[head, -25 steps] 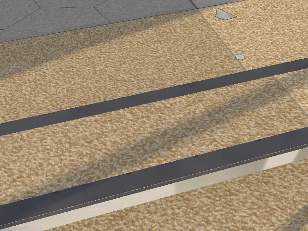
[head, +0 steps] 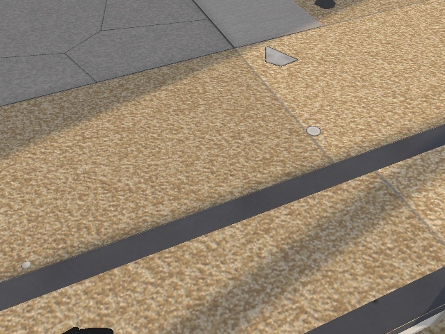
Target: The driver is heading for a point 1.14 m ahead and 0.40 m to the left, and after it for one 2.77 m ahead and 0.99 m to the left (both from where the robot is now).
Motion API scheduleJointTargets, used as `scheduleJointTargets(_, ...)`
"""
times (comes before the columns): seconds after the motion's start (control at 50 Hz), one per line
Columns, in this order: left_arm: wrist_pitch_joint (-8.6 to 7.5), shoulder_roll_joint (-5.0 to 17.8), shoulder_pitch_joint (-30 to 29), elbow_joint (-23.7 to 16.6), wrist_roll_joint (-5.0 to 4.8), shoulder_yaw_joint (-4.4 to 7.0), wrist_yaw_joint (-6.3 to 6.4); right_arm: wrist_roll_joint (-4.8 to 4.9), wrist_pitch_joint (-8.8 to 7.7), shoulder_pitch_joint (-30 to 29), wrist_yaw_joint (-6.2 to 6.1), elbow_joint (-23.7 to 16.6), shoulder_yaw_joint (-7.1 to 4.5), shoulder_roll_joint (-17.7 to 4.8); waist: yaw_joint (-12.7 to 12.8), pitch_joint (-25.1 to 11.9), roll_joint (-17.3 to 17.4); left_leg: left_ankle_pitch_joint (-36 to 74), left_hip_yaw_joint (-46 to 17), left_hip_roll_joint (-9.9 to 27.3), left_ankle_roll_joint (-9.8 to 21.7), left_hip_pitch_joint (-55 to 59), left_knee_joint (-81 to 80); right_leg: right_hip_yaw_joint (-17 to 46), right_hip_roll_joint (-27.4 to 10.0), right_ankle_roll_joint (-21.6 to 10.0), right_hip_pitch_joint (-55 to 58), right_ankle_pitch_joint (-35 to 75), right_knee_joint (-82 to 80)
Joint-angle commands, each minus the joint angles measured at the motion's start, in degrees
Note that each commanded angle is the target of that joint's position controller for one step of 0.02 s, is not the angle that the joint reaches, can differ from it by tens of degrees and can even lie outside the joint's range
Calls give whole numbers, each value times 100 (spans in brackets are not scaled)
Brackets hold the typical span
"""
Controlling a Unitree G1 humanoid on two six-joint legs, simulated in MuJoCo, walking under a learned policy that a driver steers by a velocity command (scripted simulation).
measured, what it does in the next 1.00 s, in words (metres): climbs, turning left: right foot 0.08 m higher, then right foot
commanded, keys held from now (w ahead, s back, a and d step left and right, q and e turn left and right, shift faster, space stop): w+q+shift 0.86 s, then w+e+shift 0.14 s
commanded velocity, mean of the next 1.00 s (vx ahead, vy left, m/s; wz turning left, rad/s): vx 1.00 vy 0.00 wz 0.74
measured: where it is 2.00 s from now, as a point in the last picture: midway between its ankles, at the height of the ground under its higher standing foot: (25, 167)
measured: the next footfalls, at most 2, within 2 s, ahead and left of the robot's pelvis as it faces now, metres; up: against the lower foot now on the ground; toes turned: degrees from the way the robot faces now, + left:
right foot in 0.04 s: +0.26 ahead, -0.18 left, +0.08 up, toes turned -5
right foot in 0.16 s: +0.23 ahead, -0.19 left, +0.00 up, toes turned +4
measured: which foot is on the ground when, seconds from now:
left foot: down 0.00-0.16, up 0.18-0.46, down 0.48-0.84, up 0.86-1.00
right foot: up 0.00-0.02, down 0.04-0.08, up 0.10-0.14, down 0.16-0.46, up 0.48-0.82, down 0.84-1.00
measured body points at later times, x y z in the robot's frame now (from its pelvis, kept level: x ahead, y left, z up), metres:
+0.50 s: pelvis +0.41 +0.05 +0.00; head +0.40 +0.08 +0.45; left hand +0.31 +0.31 -0.15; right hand +0.68 -0.11 -0.03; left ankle +0.47 +0.13 -0.63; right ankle +0.23 -0.19 -0.63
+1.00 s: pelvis +0.76 +0.24 +0.09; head +0.73 +0.26 +0.54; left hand +0.53 +0.43 -0.04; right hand +1.09 +0.26 +0.07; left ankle +0.66 +0.32 -0.51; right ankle +0.82 +0.11 -0.62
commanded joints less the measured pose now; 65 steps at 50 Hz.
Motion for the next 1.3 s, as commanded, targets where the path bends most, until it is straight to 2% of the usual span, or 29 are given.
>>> scheduleJointTargets(0.02,-23,-7,-95,-225,-36,-63,-57,62,-69,-427,-139,-623,-73,-729,330,830,327,1475,-969,1346,967,-1616,-1120,-333,274,184,1310,602,-852)
scheduleJointTargets(0.1,-348,28,-1155,-765,8,-55,-306,-31,320,813,-127,-340,199,-188,36,268,169,5834,-1366,1143,714,807,864,-1105,1081,23,1246,-1355,-2252)
scheduleJointTargets(0.14,-400,417,445,-456,-173,208,-286,0,390,73,-111,-477,25,-1071,1023,-812,1199,6397,-1694,1184,621,-210,2689,-451,1059,15,4529,-487,-3729)
scheduleJointTargets(0.16,-274,1130,2160,-10,-270,476,-180,-52,257,-837,-74,-872,-23,-1196,1852,-1623,997,4567,-1622,873,453,-1899,4029,12,311,-166,6983,-265,-3521)
scheduleJointTargets(0.18,-89,1598,2901,326,-108,514,-104,-230,-2,-1270,-88,-1266,166,-189,1642,-1630,-781,-1383,-1361,326,337,-4206,5904,1003,-1074,-43,8713,3960,-2414)
scheduleJointTargets(0.2,76,1486,3372,343,253,543,-49,280,-234,-919,-100,-1344,127,-335,1738,-2291,-1304,-1715,-1350,195,87,-5641,7424,2170,-2228,-1091,9438,4845,-2410)
scheduleJointTargets(0.24,190,490,3247,556,337,390,25,579,-57,-2565,-175,-2021,189,-104,2001,-925,-853,-1850,-578,809,0,-7546,9113,1841,-1975,-1026,8506,1445,-3509)
scheduleJointTargets(0.3,125,-424,2038,1216,150,44,51,507,552,-2851,-111,-3079,570,1099,506,1051,-958,-2813,-963,1335,223,-8036,11227,646,-1760,-326,5335,-122,-4891)
scheduleJointTargets(0.34,216,-452,375,1027,5,-57,16,351,681,-2105,70,-3386,596,883,-737,1451,-618,-1996,-829,1544,394,-6561,9162,-1082,-993,305,2923,-317,-5637)
scheduleJointTargets(0.38,133,686,-644,458,240,198,134,-17,669,-1010,67,-3045,258,-6,-1407,429,-66,-52,276,668,166,-2366,7397,-2471,105,15,925,2976,-5724)
scheduleJointTargets(0.44,87,2499,-125,161,-116,763,161,23,683,546,37,-2394,-434,-1238,-1876,-1488,-742,-682,655,103,157,-312,6148,-1612,-540,-379,3552,7965,-3111)
scheduleJointTargets(0.46,138,2364,-233,84,-245,776,119,156,780,1125,20,-2210,-632,-1579,-2247,-1727,-587,-432,248,76,449,703,4601,-1372,-567,-318,3647,7032,-1289)
scheduleJointTargets(0.48,67,1352,-207,-35,-303,546,67,251,826,896,78,-1911,-648,-1697,-1824,-696,789,-168,-919,102,943,579,2872,-1019,458,18,2770,859,1936)
scheduleJointTargets(0.5,-203,-25,576,-453,173,190,-81,115,718,-213,122,-2126,-403,-1739,-173,-341,3335,895,-3309,343,1465,336,2306,57,1464,-32,816,-3068,4517)
scheduleJointTargets(0.52,-465,-70,895,-981,190,187,-233,80,547,-505,143,-2341,-118,-963,232,-929,3632,-678,-5464,1053,1606,270,610,929,1456,-473,6,-2808,5372)
scheduleJointTargets(0.6,-231,-163,706,-1377,115,-86,-138,116,300,-679,253,-1911,-155,-616,1037,512,54,-506,-3811,701,1182,-2098,940,413,962,-255,-238,-2243,4902)
scheduleJointTargets(0.74,-194,24,-579,-1939,82,62,174,223,307,-715,-269,-1800,-191,-626,553,173,387,1164,-2384,-244,1030,-3216,198,-537,1358,475,3217,-4,-1484)
scheduleJointTargets(0.8,-187,928,1777,-1372,-309,706,285,-27,278,-1891,-239,-2343,-387,-1227,1794,-1184,1002,4039,-2294,-348,532,-3015,2073,-449,1701,816,5986,708,-1231)
scheduleJointTargets(0.84,-198,1124,4086,-655,-430,858,321,-130,242,-3123,-30,-2921,-212,-579,3064,-1433,15,1866,-2205,-461,135,-3380,6004,324,647,433,7492,50,-2262)
scheduleJointTargets(0.86,-219,526,3770,-499,-75,496,134,-191,199,-2003,8,-3069,130,770,1816,-1063,-2377,-2357,-2537,-882,368,-4352,8080,1898,-232,39,7211,598,-2172)
scheduleJointTargets(0.88,-267,405,1777,-1006,208,360,21,557,244,-88,21,-2870,148,765,93,-460,-2929,-1843,-2441,-430,463,-5277,8268,3939,-1326,-889,6379,201,-3395)
scheduleJointTargets(0.94,-355,118,1733,-610,-212,360,-226,211,441,-1721,-103,-2818,-19,-192,345,863,942,-758,-1509,383,402,-5007,7900,3702,-904,-1561,3739,-2807,-4222)
scheduleJointTargets(0.98,-366,279,1620,-417,-276,300,-204,327,362,-2069,62,-3081,61,-177,90,1253,866,-614,-1727,822,291,-4921,6124,2907,-497,-1371,2882,-2697,-3911)
scheduleJointTargets(1.06,-162,1162,1840,-178,-100,529,-119,-124,69,-2193,173,-3049,-12,-418,187,343,596,1229,-719,894,48,-3230,4945,1942,-97,-1176,2348,-1670,-3539)
scheduleJointTargets(1.1,-183,602,3064,228,-229,387,-11,-80,-45,-3753,206,-3418,-37,-514,1102,742,307,2155,-1059,1097,124,-5218,3725,2098,-46,-1084,4077,-2503,-2975)
scheduleJointTargets(1.16,167,489,3038,316,-246,372,171,-37,-195,-3984,471,-3365,2,-301,1204,382,-218,4132,-541,527,-42,-1793,1715,1348,533,-598,2338,-3000,-2788)
scheduleJointTargets(1.24,366,611,2667,295,-286,445,176,113,-210,-1650,343,-2573,-386,-763,-135,-138,-466,3938,-658,879,-295,471,606,1008,906,-152,2704,-1825,52)
scheduleJointTargets(1.28,221,316,2000,-50,-259,461,138,-217,-156,111,182,-2064,-489,-947,-990,-592,136,3816,-1403,1913,128,2384,1178,1165,1126,34,917,-3572,2976)
scheduleJointTargets(1.3,73,-125,3109,-95,-217,377,35,-315,-123,-240,108,-2072,-448,-1042,-36,-1124,2093,6705,-1156,2262,-235,3369,2726,1262,667,-70,-210,-3359,3244)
